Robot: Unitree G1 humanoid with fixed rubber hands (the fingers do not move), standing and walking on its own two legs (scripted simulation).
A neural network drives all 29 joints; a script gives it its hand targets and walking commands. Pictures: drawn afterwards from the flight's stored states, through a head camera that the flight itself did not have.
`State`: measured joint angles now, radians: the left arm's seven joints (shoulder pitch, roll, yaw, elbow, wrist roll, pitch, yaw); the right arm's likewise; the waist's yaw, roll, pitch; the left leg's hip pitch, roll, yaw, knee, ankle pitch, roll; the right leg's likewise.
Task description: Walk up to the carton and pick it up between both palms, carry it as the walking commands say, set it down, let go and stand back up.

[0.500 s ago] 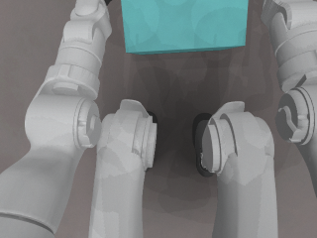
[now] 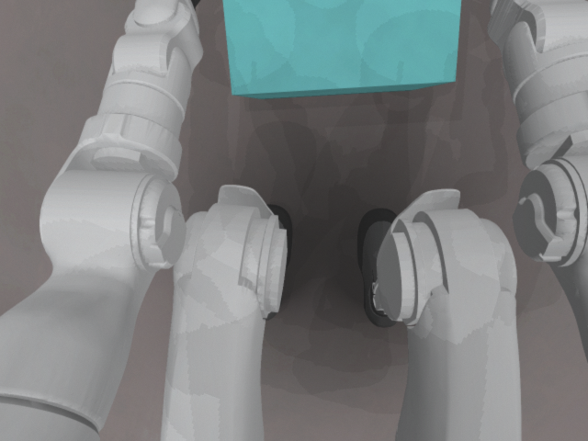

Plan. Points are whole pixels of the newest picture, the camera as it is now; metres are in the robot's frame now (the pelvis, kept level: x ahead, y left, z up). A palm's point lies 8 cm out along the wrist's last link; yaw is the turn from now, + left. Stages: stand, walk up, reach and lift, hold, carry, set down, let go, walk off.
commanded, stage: set down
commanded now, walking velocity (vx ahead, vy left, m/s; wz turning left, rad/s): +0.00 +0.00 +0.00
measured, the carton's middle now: out of the picture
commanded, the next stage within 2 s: let go in 1.96 s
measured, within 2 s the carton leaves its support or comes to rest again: neither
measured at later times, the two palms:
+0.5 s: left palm out of the picture +0.54 +0.19 -0.19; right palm out of the picture +0.55 -0.19 -0.19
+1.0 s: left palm out of the picture +0.55 +0.19 -0.06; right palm out of the picture +0.56 -0.20 -0.06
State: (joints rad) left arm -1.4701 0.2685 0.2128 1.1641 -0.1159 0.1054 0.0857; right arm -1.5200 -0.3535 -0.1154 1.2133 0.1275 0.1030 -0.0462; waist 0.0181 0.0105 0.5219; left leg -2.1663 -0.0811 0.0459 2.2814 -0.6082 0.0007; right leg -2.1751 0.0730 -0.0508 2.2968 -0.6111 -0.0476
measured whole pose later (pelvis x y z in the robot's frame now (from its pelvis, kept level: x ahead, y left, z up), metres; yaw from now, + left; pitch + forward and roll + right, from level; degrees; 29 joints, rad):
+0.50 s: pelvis +0.01 +0.01 +0.00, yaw +0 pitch +30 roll +1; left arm -1.45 0.34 0.12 1.11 -0.26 0.07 0.14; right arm -1.49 -0.45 -0.06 1.15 0.23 0.08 -0.06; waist 0.02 0.02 0.52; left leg -2.21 -0.04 0.08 2.28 -0.61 0.05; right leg -2.21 0.03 -0.05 2.30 -0.63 -0.05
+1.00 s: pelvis -0.01 +0.00 +0.07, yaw +0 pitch +29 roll +0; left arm -1.42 0.37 0.15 0.84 -0.23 0.25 0.17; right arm -1.48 -0.49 -0.12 0.92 0.20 0.25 -0.06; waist 0.02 0.01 0.52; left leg -1.98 -0.06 0.04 2.04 -0.57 0.03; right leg -1.98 0.05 -0.04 2.05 -0.58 -0.04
